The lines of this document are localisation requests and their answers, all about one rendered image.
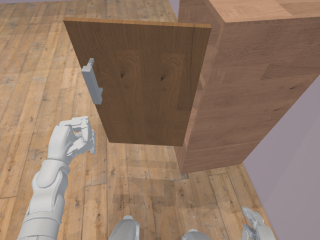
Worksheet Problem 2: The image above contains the cupboard door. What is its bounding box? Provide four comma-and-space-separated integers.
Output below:
63, 17, 212, 147

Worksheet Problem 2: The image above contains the right robot hand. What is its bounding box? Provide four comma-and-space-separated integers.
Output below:
238, 206, 276, 240

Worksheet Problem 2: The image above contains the robot left shin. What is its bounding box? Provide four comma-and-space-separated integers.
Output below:
123, 215, 133, 220

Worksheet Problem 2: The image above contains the left robot forearm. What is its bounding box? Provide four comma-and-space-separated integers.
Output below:
17, 159, 70, 240

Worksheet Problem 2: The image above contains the robot left thigh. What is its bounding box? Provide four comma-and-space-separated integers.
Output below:
108, 219, 140, 240

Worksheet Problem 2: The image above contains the handle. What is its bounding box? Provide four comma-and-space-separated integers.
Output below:
81, 58, 103, 105

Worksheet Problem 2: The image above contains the left robot hand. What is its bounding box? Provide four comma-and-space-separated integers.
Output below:
47, 116, 96, 166

